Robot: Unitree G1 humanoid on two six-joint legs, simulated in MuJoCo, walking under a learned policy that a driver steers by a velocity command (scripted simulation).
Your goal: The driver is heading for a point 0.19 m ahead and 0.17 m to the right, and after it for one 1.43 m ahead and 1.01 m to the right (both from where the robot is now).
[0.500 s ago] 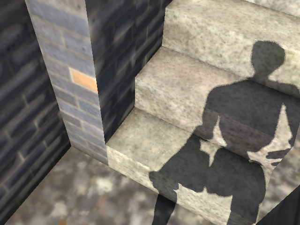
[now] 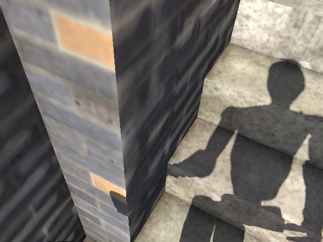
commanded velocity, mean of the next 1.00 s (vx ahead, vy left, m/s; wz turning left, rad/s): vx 0.24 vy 0.00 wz -0.86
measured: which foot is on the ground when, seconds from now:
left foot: down 0.00-0.06, up 0.08-0.32, down 0.34-0.84, up 0.86-1.00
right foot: up 0.00-0.08, down 0.10-0.34, up 0.36-0.82, down 0.84-1.00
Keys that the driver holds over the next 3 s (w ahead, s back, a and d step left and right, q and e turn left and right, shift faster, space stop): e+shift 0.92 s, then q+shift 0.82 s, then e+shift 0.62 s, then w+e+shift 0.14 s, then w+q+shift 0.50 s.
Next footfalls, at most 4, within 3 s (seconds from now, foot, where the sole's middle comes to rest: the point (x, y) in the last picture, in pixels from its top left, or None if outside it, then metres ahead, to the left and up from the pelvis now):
0.10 right None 0.12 -0.04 -0.79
0.34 left None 0.19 0.13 -0.79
0.84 right None -0.12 0.01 -0.79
1.52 left None -0.04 0.18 -0.79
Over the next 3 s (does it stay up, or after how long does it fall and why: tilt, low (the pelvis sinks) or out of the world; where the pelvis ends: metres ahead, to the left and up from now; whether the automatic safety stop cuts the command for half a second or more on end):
stays up -0.04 -0.07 -0.01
